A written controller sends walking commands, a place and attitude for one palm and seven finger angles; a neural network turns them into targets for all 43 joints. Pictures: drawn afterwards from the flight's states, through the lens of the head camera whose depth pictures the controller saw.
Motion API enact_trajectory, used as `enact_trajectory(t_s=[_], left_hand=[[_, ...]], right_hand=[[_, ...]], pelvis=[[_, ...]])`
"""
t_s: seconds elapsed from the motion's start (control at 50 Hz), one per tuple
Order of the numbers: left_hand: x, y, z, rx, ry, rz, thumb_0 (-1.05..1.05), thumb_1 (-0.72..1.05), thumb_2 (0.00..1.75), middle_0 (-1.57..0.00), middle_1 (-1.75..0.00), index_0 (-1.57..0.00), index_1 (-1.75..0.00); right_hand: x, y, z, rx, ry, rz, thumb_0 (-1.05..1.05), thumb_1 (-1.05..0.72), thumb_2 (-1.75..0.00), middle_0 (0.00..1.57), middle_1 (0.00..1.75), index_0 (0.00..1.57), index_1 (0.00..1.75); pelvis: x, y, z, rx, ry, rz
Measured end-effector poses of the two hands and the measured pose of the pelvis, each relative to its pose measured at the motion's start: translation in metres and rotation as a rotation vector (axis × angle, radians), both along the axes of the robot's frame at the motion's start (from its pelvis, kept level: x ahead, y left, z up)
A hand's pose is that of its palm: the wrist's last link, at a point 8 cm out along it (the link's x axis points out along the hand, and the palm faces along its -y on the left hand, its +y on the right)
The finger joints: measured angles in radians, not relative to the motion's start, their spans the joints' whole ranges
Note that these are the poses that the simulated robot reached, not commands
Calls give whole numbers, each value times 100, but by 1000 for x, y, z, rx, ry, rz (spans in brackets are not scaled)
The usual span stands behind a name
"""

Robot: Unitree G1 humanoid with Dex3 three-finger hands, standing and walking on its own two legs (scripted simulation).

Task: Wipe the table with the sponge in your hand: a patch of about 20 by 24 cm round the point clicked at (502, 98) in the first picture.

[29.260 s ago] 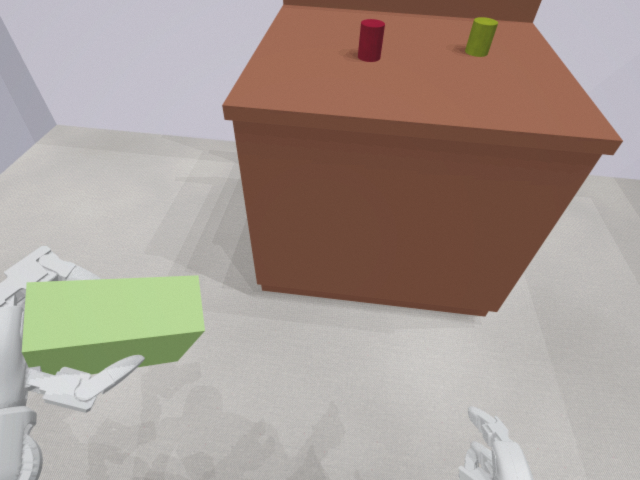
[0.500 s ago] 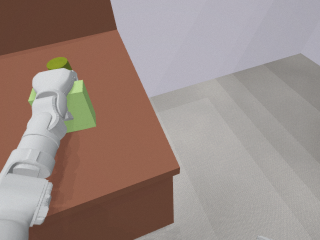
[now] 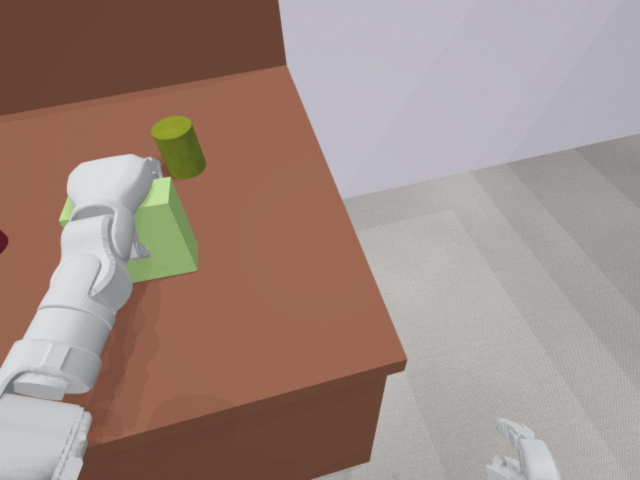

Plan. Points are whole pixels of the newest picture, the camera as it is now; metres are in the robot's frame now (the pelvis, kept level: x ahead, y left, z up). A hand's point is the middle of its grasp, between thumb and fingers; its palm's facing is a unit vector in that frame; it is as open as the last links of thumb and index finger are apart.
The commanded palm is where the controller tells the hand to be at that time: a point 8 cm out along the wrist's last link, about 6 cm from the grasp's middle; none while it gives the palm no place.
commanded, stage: wipe back along the first lane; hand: left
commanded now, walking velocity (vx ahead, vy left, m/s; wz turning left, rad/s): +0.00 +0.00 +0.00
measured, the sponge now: (144, 245) +0.38 +0.29 +0.07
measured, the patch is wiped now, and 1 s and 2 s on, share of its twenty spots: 1.00 1.00 1.00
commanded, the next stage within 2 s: lift the sponge slowly off the table in 1.72 s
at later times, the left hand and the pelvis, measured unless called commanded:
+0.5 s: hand (119, 242) +0.34 +0.29 +0.12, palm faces +0.02 -0.02 -1.00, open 9.7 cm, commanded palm +0.31 +0.29 +0.16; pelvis -0.01 +0.00 +0.00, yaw +0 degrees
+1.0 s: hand (111, 277) +0.29 +0.28 +0.12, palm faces +0.06 -0.03 -1.00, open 9.7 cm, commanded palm +0.25 +0.28 +0.14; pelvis -0.01 -0.01 +0.00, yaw -1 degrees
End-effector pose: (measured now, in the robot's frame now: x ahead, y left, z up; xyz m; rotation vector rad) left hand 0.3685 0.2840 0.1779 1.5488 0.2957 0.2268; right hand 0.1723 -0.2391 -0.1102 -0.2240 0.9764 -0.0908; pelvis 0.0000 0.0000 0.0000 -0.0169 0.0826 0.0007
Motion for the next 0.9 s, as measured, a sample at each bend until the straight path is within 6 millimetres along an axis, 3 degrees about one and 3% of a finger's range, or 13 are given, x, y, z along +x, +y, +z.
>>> enact_trajectory(t_s=[0.18,0.5,0.9], left_hand=[[-10,13,-2,-1,-16,3,0,-51,112,-76,-141,-78,-138],[-47,-2,-3,-6,-64,11,0,-50,111,-75,-142,-77,-139],[-83,-14,-4,-12,-94,11,0,-49,111,-74,-142,-76,-139]], right_hand=[[6,11,0,7,6,32,1,-90,-90,20,30,20,30],[3,21,-1,51,-16,60,1,-91,-90,20,30,20,30],[4,-4,7,43,-93,40,1,-90,-90,20,30,20,30]], pelvis=[[2,5,0,-3,3,7],[-7,5,0,2,-30,3],[-14,-11,-2,9,-55,-19]])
